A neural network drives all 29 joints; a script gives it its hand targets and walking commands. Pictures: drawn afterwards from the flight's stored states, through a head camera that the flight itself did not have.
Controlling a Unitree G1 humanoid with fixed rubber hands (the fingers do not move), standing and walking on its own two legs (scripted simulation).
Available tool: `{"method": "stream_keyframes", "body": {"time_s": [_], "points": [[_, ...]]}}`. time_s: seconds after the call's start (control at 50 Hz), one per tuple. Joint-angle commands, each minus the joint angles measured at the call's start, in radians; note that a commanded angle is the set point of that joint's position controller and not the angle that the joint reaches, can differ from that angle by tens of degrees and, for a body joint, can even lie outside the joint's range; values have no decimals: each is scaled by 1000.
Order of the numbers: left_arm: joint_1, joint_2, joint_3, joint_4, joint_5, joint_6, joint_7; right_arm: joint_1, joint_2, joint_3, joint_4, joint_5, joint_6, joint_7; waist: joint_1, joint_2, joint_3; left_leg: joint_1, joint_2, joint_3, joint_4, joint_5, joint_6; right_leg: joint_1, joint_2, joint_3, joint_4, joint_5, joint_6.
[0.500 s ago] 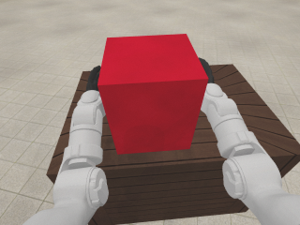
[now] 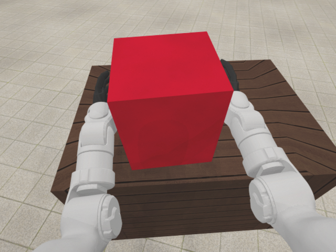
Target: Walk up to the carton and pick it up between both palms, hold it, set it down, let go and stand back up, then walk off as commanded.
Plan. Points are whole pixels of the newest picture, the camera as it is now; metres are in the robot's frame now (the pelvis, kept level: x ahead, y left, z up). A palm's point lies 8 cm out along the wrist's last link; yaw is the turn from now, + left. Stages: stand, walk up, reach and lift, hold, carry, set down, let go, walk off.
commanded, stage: set down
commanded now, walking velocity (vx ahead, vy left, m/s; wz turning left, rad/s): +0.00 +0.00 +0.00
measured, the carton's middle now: (166, 105) +0.41 +0.04 +0.14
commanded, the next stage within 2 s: none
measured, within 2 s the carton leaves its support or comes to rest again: neither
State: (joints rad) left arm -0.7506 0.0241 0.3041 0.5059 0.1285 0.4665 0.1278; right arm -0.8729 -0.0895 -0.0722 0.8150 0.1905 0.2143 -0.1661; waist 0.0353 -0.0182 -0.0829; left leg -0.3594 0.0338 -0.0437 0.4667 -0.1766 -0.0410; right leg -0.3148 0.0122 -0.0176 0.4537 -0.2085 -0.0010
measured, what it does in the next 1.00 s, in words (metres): stands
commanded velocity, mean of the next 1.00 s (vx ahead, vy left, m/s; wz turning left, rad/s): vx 0.00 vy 0.00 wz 0.00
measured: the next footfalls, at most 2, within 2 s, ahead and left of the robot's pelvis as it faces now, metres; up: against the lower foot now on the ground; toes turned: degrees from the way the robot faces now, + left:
none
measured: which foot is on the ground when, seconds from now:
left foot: down 0.00-1.00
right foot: down 0.00-1.00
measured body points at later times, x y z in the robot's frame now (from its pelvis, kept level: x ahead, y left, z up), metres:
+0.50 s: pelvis +0.00 -0.01 +0.00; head +0.00 +0.00 +0.45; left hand +0.40 +0.20 +0.13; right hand +0.45 -0.10 +0.14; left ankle +0.04 +0.14 -0.74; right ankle +0.01 -0.12 -0.74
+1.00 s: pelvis +0.02 -0.02 +0.00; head +0.02 -0.01 +0.45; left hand +0.41 +0.20 +0.12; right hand +0.47 -0.10 +0.12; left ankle +0.04 +0.14 -0.74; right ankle +0.01 -0.12 -0.74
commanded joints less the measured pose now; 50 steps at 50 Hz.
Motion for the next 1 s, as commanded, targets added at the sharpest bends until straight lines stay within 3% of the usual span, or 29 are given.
{"method": "stream_keyframes", "body": {"time_s": [0.0, 0.02, 0.04, 0.06, 0.1, 0.16, 0.18, 0.2, 0.24, 0.34, 0.38, 0.4, 0.42, 0.44, 0.46, 0.5, 0.52, 0.58, 0.64, 0.66, 0.72, 0.74, 0.76, 0.8, 0.86, 0.88, 0.94, 0.96, 0.98], "points": [[-871, -761, -504, -333, -92, -117, -105, -855, 601, 295, -321, 61, -119, 168, 29, 99, -837, 591, -39, 15, 0, 537, -63, 206, 79, -70, -164, 220, -11], [-821, -770, -508, -289, -79, -112, -93, -797, 604, 297, -244, 47, -107, 178, 27, 113, -756, 589, -39, 12, -3, 514, -69, 170, 83, -76, -176, 174, -14], [-840, -738, -476, -299, -72, -123, -96, -819, 632, 302, -272, 35, -118, 182, 51, 73, -780, 570, -45, 21, -6, 488, -54, 184, 76, -69, -171, 188, -2], [-827, -780, -529, -292, -94, -128, -91, -846, 618, 311, -311, 32, -135, 184, 39, 118, -819, 585, -45, 13, 1, 544, -61, 151, 77, -75, -166, 201, -15], [-820, -767, -502, -254, -73, -140, -75, -832, 626, 307, -298, 8, -146, 192, 56, 104, -812, 583, -33, 14, 11, 576, -63, 141, 80, -75, -166, 223, -18], [-801, -750, -449, -158, -49, -143, -80, -821, 580, 260, -178, -17, -142, 202, 59, 93, -690, 532, -38, 27, -28, 445, -46, 112, 66, -78, -175, 154, -9], [-741, -715, -395, -130, -30, -128, -86, -807, 586, 261, -199, -19, -139, 204, 94, 71, -660, 500, -44, 43, -39, 413, -35, 155, 66, -64, -187, 142, -9], [-753, -711, -377, -111, -5, -132, -87, -822, 574, 243, -188, -26, -145, 210, 85, 71, -638, 485, -42, 39, -54, 367, -30, 137, 62, -62, -184, 120, -7], [-772, -696, -353, -94, -8, -142, -84, -860, 582, 243, -181, -35, -152, 217, 111, 45, -614, 460, -42, 47, -73, 337, -21, 156, 59, -57, -189, 90, -10], [-845, -732, -407, -125, -49, -194, -71, -889, 590, 224, -190, -51, -197, 217, 85, 59, -742, 468, -35, 38, -41, 408, -41, 149, 63, -68, -165, 167, -15], [-869, -746, -408, -103, -60, -217, -65, -937, 619, 209, -185, -56, -212, 229, 110, 46, -763, 431, -42, 47, -37, 379, -24, 129, 58, -61, -168, 146, -14], [-879, -762, -423, -101, -72, -229, -59, -905, 616, 204, -198, -82, -211, 226, 80, 24, -779, 445, -34, 39, -37, 402, -37, 128, 69, -71, -161, 168, -17], [-904, -790, -449, -141, -89, -246, -51, -931, 616, 200, -208, -70, -235, 233, 83, 84, -859, 465, -33, 32, -8, 461, -47, 108, 60, -71, -148, 199, -21], [-921, -793, -460, -167, -79, -254, -41, -925, 604, 200, -190, -74, -239, 233, 100, 93, -869, 478, -27, 35, -12, 490, -55, 103, 71, -78, -145, 203, -26], [-911, -781, -450, -148, -82, -264, -38, -886, 608, 195, -132, -86, -236, 240, 81, 71, -833, 489, -19, 27, -9, 502, -56, 68, 75, -81, -159, 176, -22], [-921, -767, -414, -92, -60, -265, -35, -883, 574, 165, -78, -108, -240, 246, 108, 96, -782, 450, -26, 40, -12, 442, -57, 52, 64, -79, -158, 122, -30], [-917, -782, -435, -90, -63, -264, -35, -849, 556, 133, -53, -126, -242, 251, 80, 107, -763, 447, -22, 36, -26, 416, -62, 33, 67, -87, -163, 102, -38], [-817, -721, -346, -27, -4, -243, -46, -804, 541, 124, 22, -140, -226, 257, 114, 66, -642, 425, -26, 58, -64, 383, -47, 69, 58, -73, -189, 93, -29], [-792, -687, -290, 56, 24, -224, -67, -816, 506, 72, 55, -144, -219, 267, 107, 66, -504, 352, -29, 60, -98, 239, -25, 80, 43, -63, -187, 19, -20], [-794, -683, -276, 33, 34, -231, -67, -827, 544, 82, 47, -148, -222, 267, 132, 48, -524, 333, -33, 75, -92, 283, -28, 117, 48, -61, -174, 61, -17], [-849, -737, -328, -23, -3, -275, -50, -911, 561, 122, -28, -119, -266, 271, 141, 71, -675, 366, -28, 52, -54, 400, -37, 128, 51, -69, -157, 150, -26], [-894, -742, -338, -56, -25, -290, -45, -930, 581, 116, -71, -125, -282, 268, 124, 54, -762, 389, -31, 61, -31, 441, -37, 120, 55, -70, -143, 207, -18], [-877, -720, -312, -45, -6, -298, -41, -927, 571, 144, -49, -119, -280, 272, 160, 80, -744, 376, -32, 61, -34, 440, -34, 126, 45, -56, -143, 211, -16], [-884, -751, -329, -41, -13, -313, -29, -938, 578, 130, -60, -141, -292, 278, 164, 29, -807, 384, -21, 54, -31, 474, -39, 103, 65, -78, -145, 195, -22], [-863, -765, -363, -62, -31, -354, -23, -951, 574, 161, -97, -140, -330, 278, 171, 62, -889, 385, -22, 59, -4, 562, -44, 85, 62, -72, -131, 267, -26], [-856, -722, -322, -71, 0, -357, -21, -900, 581, 158, -55, -139, -321, 280, 201, 75, -860, 365, -22, 78, -6, 553, -43, 115, 55, -61, -130, 272, -24], [-845, -746, -314, 31, 8, -340, -30, -858, 519, 92, 48, -169, -309, 281, 151, 68, -729, 356, -17, 67, -34, 479, -48, 48, 58, -76, -162, 166, -36], [-820, -727, -308, -20, 9, -342, -29, -831, 543, 107, 36, -173, -310, 279, 176, 64, -761, 361, -13, 77, -31, 503, -48, 82, 59, -68, -158, 193, -38], [-771, -718, -298, 17, 42, -330, -35, -816, 531, 97, 69, -182, -300, 278, 164, 79, -682, 350, -25, 79, -45, 481, -47, 93, 50, -65, -168, 188, -30]]}}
